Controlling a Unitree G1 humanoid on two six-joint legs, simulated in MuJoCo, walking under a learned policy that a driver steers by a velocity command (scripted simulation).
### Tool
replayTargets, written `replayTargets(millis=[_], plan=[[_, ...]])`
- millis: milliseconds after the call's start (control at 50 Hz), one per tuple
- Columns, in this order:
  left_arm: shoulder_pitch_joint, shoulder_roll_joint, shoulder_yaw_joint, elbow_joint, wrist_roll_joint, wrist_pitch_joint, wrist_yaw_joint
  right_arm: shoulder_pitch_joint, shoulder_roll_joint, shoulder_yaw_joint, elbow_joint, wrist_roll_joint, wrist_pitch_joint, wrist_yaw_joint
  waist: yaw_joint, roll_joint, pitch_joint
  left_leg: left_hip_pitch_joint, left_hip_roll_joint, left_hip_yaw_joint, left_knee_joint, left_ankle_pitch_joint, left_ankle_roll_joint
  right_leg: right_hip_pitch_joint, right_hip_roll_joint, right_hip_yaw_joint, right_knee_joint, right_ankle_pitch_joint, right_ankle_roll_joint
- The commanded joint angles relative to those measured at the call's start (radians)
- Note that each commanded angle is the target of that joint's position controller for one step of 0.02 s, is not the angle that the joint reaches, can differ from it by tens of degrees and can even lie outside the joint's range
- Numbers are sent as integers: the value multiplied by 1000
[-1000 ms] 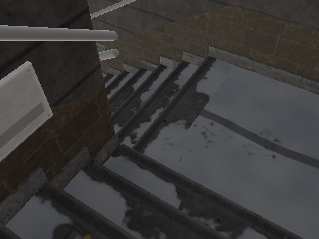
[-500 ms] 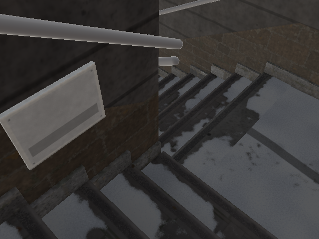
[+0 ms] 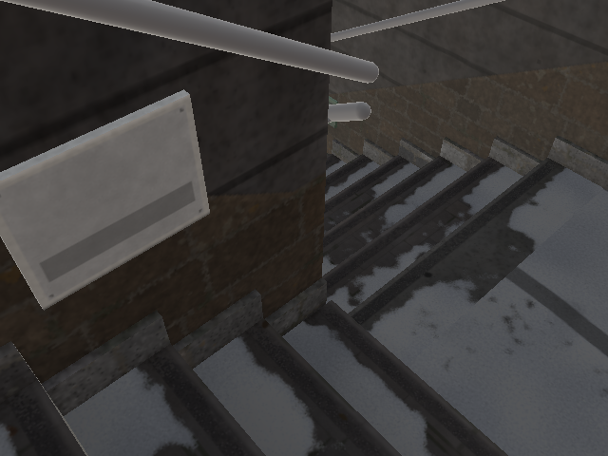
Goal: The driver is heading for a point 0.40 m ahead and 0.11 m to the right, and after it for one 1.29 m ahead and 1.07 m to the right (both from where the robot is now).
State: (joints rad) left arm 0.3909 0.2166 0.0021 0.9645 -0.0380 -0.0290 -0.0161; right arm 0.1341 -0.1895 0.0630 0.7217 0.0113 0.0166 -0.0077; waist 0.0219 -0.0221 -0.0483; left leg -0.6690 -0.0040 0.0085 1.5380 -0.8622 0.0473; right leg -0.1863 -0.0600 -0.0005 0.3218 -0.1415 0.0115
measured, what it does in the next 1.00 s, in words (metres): stands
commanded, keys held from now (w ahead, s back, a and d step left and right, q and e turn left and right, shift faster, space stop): no key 0.60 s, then w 0.08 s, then no key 0.32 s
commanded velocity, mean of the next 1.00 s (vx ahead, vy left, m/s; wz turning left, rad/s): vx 0.03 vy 0.00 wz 0.01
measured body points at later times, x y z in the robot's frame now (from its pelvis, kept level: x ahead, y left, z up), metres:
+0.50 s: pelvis -0.05 +0.02 +0.00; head -0.06 +0.01 +0.45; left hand -0.11 +0.24 -0.16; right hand +0.08 -0.20 -0.13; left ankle -0.05 +0.13 -0.58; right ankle -0.01 -0.14 -0.75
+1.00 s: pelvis +0.01 +0.00 +0.00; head +0.01 +0.01 +0.45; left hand -0.08 +0.21 -0.16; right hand +0.15 -0.20 -0.12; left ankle -0.04 +0.11 -0.57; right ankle -0.01 -0.13 -0.75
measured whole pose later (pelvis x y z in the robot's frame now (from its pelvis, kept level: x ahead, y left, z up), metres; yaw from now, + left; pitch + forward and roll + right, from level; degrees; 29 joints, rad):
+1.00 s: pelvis +0.01 +0.00 +0.00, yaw +0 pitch +2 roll +2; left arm 0.50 0.14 -0.01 1.13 0.00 -0.02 0.00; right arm 0.17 -0.14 0.07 0.83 -0.01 0.00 -0.05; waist 0.01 -0.04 -0.07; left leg -0.64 -0.03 0.05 1.54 -0.89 0.09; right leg -0.17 -0.05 0.02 0.34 -0.20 0.02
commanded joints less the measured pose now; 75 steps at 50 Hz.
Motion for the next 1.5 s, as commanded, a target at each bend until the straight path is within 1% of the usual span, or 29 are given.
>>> replayTargets(millis=[20,100,120,160,200,240,320,380,440,600,640,680,700,740,760,780,800,820,840,860,900,960,1000,1040,1140,1240,1340,1460,1500], plan=[[165,116,28,58,18,38,37,4,13,-5,-55,-5,26,-45,-9,-124,-56,-43,3,5,-17,124,54,94,-152,53,72,756,-126],[121,86,24,48,30,51,24,-13,0,-9,-51,-2,26,-46,-23,-44,12,98,30,-53,-194,264,76,-112,-102,13,-1,480,-76],[113,70,21,41,35,49,19,-30,-22,-16,-52,-8,29,-49,-13,5,19,119,44,-95,-241,292,88,-143,-78,-15,-3,435,-58],[110,67,19,35,35,54,11,-39,-41,-24,-44,-11,42,-51,-14,43,13,56,40,-133,-344,149,107,-87,-63,-41,7,300,-46],[87,56,17,13,42,64,4,-64,-49,-24,-44,-11,46,-55,-4,66,89,-26,39,-175,-452,18,126,-81,-51,-44,-6,144,-39],[110,39,11,13,46,71,2,-76,-56,-27,-42,-14,46,-57,14,69,145,-78,40,-184,-489,-34,129,-77,-40,-48,-13,38,-28],[145,43,17,15,42,80,-5,-61,-62,-36,-26,-18,38,-52,26,47,183,-106,24,-153,-457,-28,131,-66,-48,-40,-41,2,-18],[170,50,19,27,35,75,-4,-45,-38,-33,-25,-6,36,-41,23,-31,140,-70,0,-88,-356,22,123,-53,-65,-28,-62,-34,-23],[155,74,29,24,40,57,-3,-11,-25,-32,-16,-2,29,-36,-6,-54,114,-28,-20,-22,-277,82,116,-78,-78,-18,-84,-58,-25],[137,43,28,2,38,64,-2,-9,-62,-31,-18,-10,31,-45,-3,-3,114,-100,13,-151,-437,-6,139,-6,-45,-55,-14,40,-26],[144,27,19,10,25,73,-4,19,-100,-46,-9,-19,32,-36,-6,9,122,-101,4,-172,-474,-162,150,-26,-23,-58,4,-94,-34],[78,42,22,-29,25,84,-4,93,-162,-71,20,-29,37,-33,-43,44,178,-79,5,-255,-585,-367,193,-127,25,-55,75,-263,-49],[38,45,26,-49,35,82,-5,110,-175,-77,28,-35,36,-37,-61,81,217,-68,35,-344,-674,-379,215,-182,41,-47,108,-223,-55],[33,24,24,-56,44,72,-6,79,-156,-68,34,-38,33,-55,-43,75,207,-99,72,-478,-746,-390,244,-135,37,7,136,-103,-72],[88,10,20,-33,45,66,-6,15,-119,-56,32,-39,30,-61,4,61,193,-159,48,-423,-675,-312,223,-25,15,27,80,-21,-74],[196,1,12,14,50,57,-3,-56,-66,-41,27,-34,28,-64,67,28,161,-195,4,-283,-505,-174,184,96,-5,31,35,56,-68],[276,20,11,63,57,41,0,-75,-11,-33,20,-19,17,-58,87,-64,134,-208,-64,-54,-218,12,128,150,-57,83,29,178,-68],[358,59,15,115,50,28,5,-47,28,-26,16,-18,0,-46,76,-161,86,-273,-84,57,53,43,84,205,-128,208,19,250,-101],[337,93,20,130,48,23,8,-3,32,-23,30,-12,-9,-35,43,-178,73,-327,-61,80,142,32,71,231,-198,300,-6,192,-137],[254,93,16,105,55,16,2,10,14,-19,34,-17,-21,-31,17,-129,108,-326,-26,68,119,74,66,177,-218,300,-16,225,-169],[212,88,15,115,41,7,8,29,1,-16,46,-23,-28,-32,-7,-113,54,-222,-10,47,34,130,73,135,-212,251,-24,337,-183],[219,57,6,168,30,6,19,35,28,6,42,-21,-32,-36,-38,-97,-2,22,4,3,-106,299,86,59,-141,90,-1,659,-126],[255,39,6,203,36,11,27,34,14,12,55,-13,-30,-46,-26,-61,-58,109,28,-57,-176,475,96,92,-115,30,20,816,-92],[252,15,1,222,38,23,22,5,5,14,66,-9,-19,-53,-11,-32,-50,101,43,-92,-245,508,98,103,-100,5,12,734,-67],[268,-11,-11,249,57,46,16,-34,47,31,101,-3,1,-56,1,29,-20,47,53,-108,-367,372,98,129,-102,-24,-42,525,-43],[256,-24,-19,252,64,57,-2,-83,48,38,132,-8,5,-53,-8,6,56,-47,42,-152,-447,256,126,149,-105,-60,-65,393,-31],[258,-25,-20,264,65,51,2,-70,43,38,157,0,-12,-51,-22,-18,81,-54,30,-138,-470,187,130,109,-115,-80,-67,311,-26],[264,-27,-20,262,61,67,0,-69,29,38,175,-5,-5,-49,-10,-7,126,-125,37,-190,-522,120,141,133,-119,-71,-69,265,-14],[273,-30,-22,260,60,70,2,-51,32,43,188,-11,-10,-45,-8,-23,102,-112,31,-175,-514,103,137,145,-116,-78,-64,255,-14]])
Next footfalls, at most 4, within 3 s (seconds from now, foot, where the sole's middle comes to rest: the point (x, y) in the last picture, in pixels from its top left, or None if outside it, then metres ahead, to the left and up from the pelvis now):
1.84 right None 0.07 -0.07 -0.79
2.24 left None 0.34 0.07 -0.79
2.66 right None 0.45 -0.22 -0.96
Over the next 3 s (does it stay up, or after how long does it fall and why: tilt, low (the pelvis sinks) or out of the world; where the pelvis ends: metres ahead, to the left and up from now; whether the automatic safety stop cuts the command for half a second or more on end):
stays up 0.49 -0.10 -0.22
